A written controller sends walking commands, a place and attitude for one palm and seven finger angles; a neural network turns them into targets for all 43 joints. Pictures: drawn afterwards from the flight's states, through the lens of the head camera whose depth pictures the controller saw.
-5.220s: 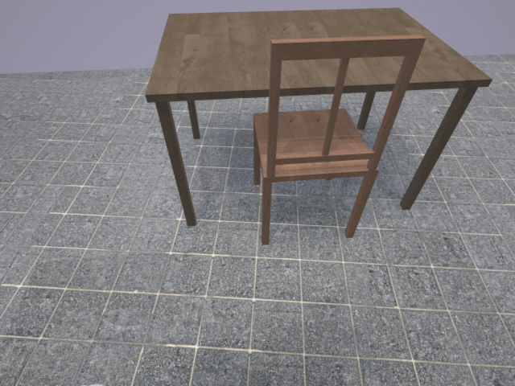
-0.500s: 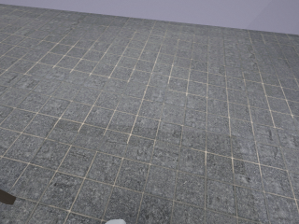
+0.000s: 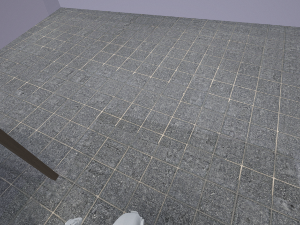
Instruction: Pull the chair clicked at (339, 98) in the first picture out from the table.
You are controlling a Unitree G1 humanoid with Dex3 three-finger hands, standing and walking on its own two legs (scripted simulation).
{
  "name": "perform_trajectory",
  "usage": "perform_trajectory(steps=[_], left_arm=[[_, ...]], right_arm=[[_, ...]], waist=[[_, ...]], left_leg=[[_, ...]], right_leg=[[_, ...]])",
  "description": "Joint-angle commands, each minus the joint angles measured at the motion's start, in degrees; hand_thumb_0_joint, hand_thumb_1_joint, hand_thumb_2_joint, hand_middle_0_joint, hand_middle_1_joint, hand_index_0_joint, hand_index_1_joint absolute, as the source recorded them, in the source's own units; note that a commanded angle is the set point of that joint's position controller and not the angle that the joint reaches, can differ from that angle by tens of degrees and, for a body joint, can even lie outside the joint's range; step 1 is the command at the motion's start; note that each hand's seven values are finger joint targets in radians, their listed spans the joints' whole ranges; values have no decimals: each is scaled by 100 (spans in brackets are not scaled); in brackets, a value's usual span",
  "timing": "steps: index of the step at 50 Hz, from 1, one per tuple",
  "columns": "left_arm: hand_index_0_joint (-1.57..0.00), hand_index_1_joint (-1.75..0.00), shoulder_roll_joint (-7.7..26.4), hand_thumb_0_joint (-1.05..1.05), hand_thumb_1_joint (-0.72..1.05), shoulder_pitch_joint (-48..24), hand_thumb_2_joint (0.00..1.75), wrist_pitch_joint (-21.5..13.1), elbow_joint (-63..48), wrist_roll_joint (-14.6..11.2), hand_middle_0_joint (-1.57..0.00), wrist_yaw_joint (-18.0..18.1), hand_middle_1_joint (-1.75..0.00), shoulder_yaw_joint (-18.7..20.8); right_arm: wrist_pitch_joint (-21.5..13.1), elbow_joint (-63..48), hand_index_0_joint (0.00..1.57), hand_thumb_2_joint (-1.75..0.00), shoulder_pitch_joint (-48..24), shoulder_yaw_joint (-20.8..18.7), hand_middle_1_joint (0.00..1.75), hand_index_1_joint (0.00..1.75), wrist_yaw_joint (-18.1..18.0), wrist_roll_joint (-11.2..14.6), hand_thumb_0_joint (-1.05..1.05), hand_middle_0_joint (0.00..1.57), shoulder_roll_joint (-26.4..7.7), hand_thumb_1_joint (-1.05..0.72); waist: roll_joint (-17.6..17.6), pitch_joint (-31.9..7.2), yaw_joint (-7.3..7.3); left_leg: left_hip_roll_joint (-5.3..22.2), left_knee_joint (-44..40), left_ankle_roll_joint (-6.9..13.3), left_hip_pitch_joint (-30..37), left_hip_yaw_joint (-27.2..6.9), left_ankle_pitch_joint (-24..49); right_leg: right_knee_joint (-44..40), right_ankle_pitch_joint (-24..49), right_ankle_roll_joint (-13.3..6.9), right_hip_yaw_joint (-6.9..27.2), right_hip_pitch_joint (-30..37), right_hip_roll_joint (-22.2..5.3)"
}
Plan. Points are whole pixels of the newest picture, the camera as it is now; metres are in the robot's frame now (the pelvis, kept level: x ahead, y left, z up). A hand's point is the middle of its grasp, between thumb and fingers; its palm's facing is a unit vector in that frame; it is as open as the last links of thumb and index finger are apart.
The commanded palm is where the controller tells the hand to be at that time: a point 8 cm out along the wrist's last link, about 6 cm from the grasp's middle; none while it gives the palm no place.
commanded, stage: turn to face it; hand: left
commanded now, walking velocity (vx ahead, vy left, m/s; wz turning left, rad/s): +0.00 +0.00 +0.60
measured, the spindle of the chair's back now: out of the picture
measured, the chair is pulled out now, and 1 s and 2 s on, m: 0.00 0.00 0.00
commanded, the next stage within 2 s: none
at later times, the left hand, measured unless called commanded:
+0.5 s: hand out of the picture -0.02 +0.27 -0.18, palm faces +0.36 -0.90 -0.26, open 7.4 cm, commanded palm none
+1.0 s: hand out of the picture +0.03 +0.23 -0.13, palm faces +0.57 -0.77 -0.28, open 7.4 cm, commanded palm none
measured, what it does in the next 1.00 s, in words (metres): steps on the spot, turning left: left foot, then right foot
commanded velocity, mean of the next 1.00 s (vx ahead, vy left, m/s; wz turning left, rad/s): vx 0.00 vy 0.00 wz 0.60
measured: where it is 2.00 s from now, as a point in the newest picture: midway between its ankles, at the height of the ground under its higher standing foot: outside the picture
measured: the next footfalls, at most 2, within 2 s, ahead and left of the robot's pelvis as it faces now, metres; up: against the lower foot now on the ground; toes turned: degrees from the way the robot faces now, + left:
left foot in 0.34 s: +0.02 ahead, +0.15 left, +0.00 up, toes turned +20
right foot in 0.84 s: +0.13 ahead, -0.07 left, +0.00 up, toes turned +29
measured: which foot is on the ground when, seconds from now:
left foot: up 0.00-0.32, down 0.34-0.84, up 0.86-1.00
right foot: down 0.00-0.34, up 0.36-0.82, down 0.84-1.00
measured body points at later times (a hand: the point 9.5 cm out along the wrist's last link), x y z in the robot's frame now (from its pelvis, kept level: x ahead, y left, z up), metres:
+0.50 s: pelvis +0.01 +0.05 -0.01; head +0.06 +0.09 +0.44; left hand -0.04 +0.32 -0.16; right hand +0.22 -0.16 -0.12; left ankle -0.01 +0.13 -0.74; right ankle +0.01 -0.11 -0.65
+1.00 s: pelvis +0.04 +0.01 +0.00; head +0.09 -0.01 +0.45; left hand +0.00 +0.27 -0.11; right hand +0.23 -0.19 -0.16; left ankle -0.06 +0.10 -0.64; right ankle +0.10 -0.09 -0.74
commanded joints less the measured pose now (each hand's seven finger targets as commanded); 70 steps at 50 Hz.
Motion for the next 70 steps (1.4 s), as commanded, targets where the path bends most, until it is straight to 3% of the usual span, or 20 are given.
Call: perform_trajectory(steps=[1,10,13,15,16,17,18,25,34,39,40,42,43,48,56,62,63,65,66,70], left_arm=[[-20,-30,825,0,90,-112,90,-249,-479,5,-20,42,-30,145],[-20,-30,1245,0,90,902,90,-160,-190,103,-20,41,-30,236],[-20,-30,1385,0,90,797,90,-131,-211,101,-20,25,-30,300],[-20,-30,1442,0,90,624,90,-137,-227,49,-20,2,-30,329],[-20,-30,1319,0,90,591,90,-135,-297,-10,-20,-28,-30,321],[-20,-30,881,0,90,448,90,-140,-556,-65,-20,-92,-30,210],[-20,-30,907,0,90,167,90,-52,-690,-12,-20,-36,-30,176],[-20,-30,876,0,90,248,90,52,-331,13,-20,-99,-30,243],[-20,-30,841,0,90,-495,90,18,-712,-12,-20,-58,-30,189],[-20,-30,850,0,90,-29,90,-93,-664,-74,-20,-21,-30,178],[-20,-30,916,0,90,248,90,-157,-606,-68,-20,-6,-30,207],[-20,-30,1822,0,90,448,90,-226,-633,62,-20,64,-30,360],[-20,-30,1738,0,90,442,90,-178,-657,24,-20,66,-30,314],[-20,-30,972,0,90,-251,90,-215,-739,5,-20,25,-30,124],[-20,-30,1294,0,90,556,90,-160,-385,88,-20,23,-30,222],[-20,-30,1475,0,90,541,90,-76,-279,78,-20,-19,-30,327],[-20,-30,1437,0,90,515,90,-59,-273,30,-20,-34,-30,324],[-20,-30,776,0,90,222,90,-20,-681,-25,-20,-81,-30,161],[-20,-30,952,0,90,15,90,41,-726,21,-20,-41,-30,163],[-20,-30,961,0,90,58,90,55,-353,26,-20,-95,-30,236]], right_arm=[[-137,-410,20,-90,-17,-22,30,30,83,34,0,20,-377,-90],[-133,-762,20,-90,-1196,170,30,30,124,69,0,20,-257,-90],[-198,-791,20,-90,-1087,194,30,30,115,89,0,20,-294,-90],[-265,-686,20,-90,-430,121,30,30,83,68,0,20,-543,-90],[-327,-554,20,-90,111,8,30,30,67,38,0,20,-955,-90],[-385,-505,20,-90,552,-174,30,30,16,62,0,20,-1690,-90],[-335,-355,20,-90,833,-165,30,30,-7,162,0,20,-1771,-90],[-411,-704,20,-90,-501,80,30,30,-128,79,0,20,-1062,-90],[-344,-581,20,-90,-123,-13,30,30,-94,32,0,20,-1100,-90],[-307,-649,20,-90,-341,-68,30,30,-90,57,0,20,-1081,-90],[-312,-668,20,-90,-370,-56,30,30,-81,90,0,20,-975,-90],[-318,-834,20,-90,-91,31,30,30,-52,134,0,20,-354,-90],[-265,-809,20,-90,-174,-46,30,30,-58,74,0,20,-657,-90],[-112,-447,20,-90,-72,-1,30,30,105,38,0,20,-493,-90],[-101,-617,20,-90,-842,134,30,30,134,82,0,20,-338,-90],[-239,-651,20,-90,-600,170,30,30,116,97,0,20,-408,-90],[-283,-593,20,-90,-256,121,30,30,114,81,0,20,-596,-90],[-364,-478,20,-90,596,-151,30,30,33,94,0,20,-1758,-90],[-320,-328,20,-90,778,-117,30,30,-1,113,0,20,-1710,-90],[-381,-600,20,-90,-286,99,30,30,-136,75,0,20,-1069,-90]], waist=[[-1300,104,-25],[-1532,-17,528],[-1821,-224,485],[-1517,-663,121],[-620,-1091,-189],[1420,-1376,-427],[1141,-1520,-468],[418,-478,167],[563,-387,-30],[506,-627,219],[217,-759,373],[-2261,-934,429],[-1560,-776,420],[-1298,47,49],[-1482,-77,419],[-1511,-493,317],[-1159,-703,98],[1762,-1083,-381],[955,-1142,-382],[679,-388,62]], left_leg=[[519,1377,-233,-517,263,334],[590,-612,-213,101,899,-107],[452,-1480,-55,766,1149,-21],[344,-2765,64,1845,1178,926],[857,-3233,316,3236,559,2343],[2667,-3199,1173,4326,-1768,5365],[2944,-3059,1629,4172,-1727,6498],[1678,-3496,1110,2423,-665,4181],[1598,-3484,1283,2398,-1627,3515],[1316,-2917,1057,1813,-1899,3748],[1099,-2581,818,1470,-1770,3103],[-203,-273,-92,-411,-77,-1218],[170,755,-17,-136,-300,-1251],[541,1609,-197,-170,143,246],[641,-110,-245,236,679,-130],[474,-2147,-18,1450,1104,402],[502,-2955,63,2193,965,1125],[2803,-3516,1233,3719,-2100,5204],[2930,-3307,1550,3615,-1752,5438],[1780,-3493,1058,2640,-813,4454]], right_leg=[[-947,3015,-351,419,348,-1491],[-417,4188,-461,-90,1135,-1762],[-64,4466,-401,-289,1105,-1821],[960,4371,-99,-644,915,-1735],[2171,3234,189,-754,-105,-1538],[3572,-1522,675,-642,-2069,-560],[4118,-1973,621,87,-2263,-553],[3789,-359,721,339,-1832,-475],[2290,-545,719,436,-1622,-149],[415,133,595,334,-139,154],[-532,830,586,399,554,-18],[-1201,2355,-387,2705,1740,-2667],[-1160,2171,-739,2363,841,-2780],[-1086,2081,-395,500,166,-1586],[-777,3023,-546,-54,728,-1877],[114,3021,-259,-547,670,-1936],[807,2767,-35,-700,320,-1828],[3296,-2115,710,-543,-2275,-584],[3797,-1993,583,86,-2279,-671],[4184,-506,657,347,-2207,-622]])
